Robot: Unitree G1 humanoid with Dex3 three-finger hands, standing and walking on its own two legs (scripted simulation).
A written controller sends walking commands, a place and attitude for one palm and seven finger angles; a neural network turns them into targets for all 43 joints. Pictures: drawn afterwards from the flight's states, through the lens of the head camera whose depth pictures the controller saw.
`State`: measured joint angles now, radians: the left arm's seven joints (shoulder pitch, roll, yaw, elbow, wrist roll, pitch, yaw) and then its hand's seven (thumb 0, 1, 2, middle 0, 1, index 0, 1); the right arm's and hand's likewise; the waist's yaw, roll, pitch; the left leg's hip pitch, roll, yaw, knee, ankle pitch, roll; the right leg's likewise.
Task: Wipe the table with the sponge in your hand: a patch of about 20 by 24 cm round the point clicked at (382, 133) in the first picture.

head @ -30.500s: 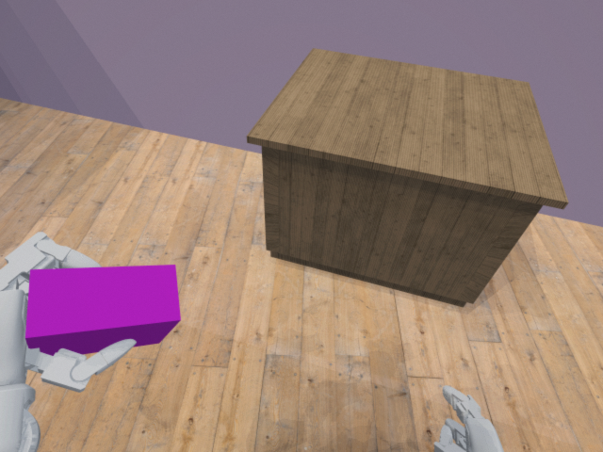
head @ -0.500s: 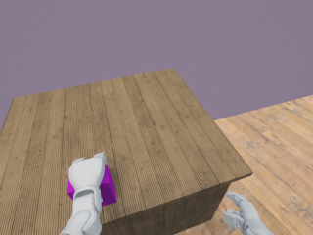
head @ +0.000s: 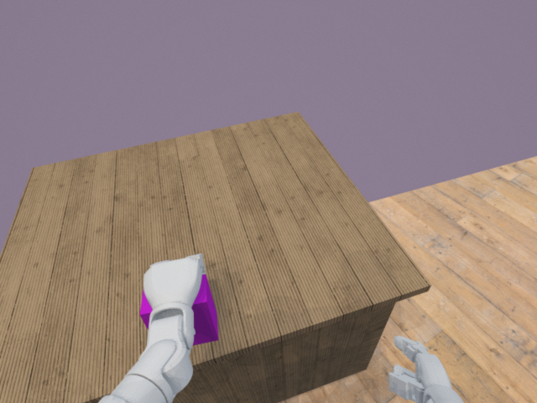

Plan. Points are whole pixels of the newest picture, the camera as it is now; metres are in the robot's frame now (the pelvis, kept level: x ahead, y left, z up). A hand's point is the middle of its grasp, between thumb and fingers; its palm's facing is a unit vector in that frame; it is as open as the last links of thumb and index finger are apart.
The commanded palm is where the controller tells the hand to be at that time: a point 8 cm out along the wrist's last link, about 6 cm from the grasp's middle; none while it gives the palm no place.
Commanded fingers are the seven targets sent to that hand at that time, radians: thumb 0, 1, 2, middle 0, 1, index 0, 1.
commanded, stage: slide across to the third lane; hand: left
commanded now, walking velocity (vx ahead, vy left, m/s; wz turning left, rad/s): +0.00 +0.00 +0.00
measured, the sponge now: (185, 319) +0.27 +0.20 -0.07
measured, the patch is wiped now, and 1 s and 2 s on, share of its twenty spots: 0.60 0.65 0.95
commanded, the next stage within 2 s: wipe forward along the third lane in 0.10 s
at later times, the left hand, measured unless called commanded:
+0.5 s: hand (208, 285) +0.31 +0.16 -0.02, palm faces -0.12 -0.06 -0.99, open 10.1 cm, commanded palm +0.30 +0.16 +0.02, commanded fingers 0.00 0.10 1.30 -1.20 -1.60 -1.20 -1.60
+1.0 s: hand (210, 262) +0.36 +0.17 -0.02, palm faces -0.11 -0.02 -0.99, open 10.1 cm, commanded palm +0.35 +0.17 +0.02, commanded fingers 0.00 0.10 1.30 -1.20 -1.60 -1.20 -1.60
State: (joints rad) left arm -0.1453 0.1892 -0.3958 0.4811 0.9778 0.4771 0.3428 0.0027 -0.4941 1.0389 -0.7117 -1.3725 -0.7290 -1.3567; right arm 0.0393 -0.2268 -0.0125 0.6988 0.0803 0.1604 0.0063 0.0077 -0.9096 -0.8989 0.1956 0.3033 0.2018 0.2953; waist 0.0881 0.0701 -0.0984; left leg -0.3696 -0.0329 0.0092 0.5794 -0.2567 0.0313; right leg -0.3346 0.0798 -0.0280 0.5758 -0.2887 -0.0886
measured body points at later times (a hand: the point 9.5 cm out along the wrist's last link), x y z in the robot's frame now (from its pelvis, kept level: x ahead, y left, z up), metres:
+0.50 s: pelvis -0.01 -0.02 +0.00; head -0.01 -0.05 +0.45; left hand +0.31 +0.16 +0.04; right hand +0.20 -0.24 -0.10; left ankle +0.03 +0.10 -0.73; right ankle +0.01 -0.06 -0.73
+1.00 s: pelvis -0.02 -0.03 -0.01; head -0.01 -0.06 +0.43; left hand +0.36 +0.16 +0.04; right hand +0.11 -0.29 -0.14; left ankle +0.03 +0.09 -0.73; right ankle +0.01 -0.06 -0.73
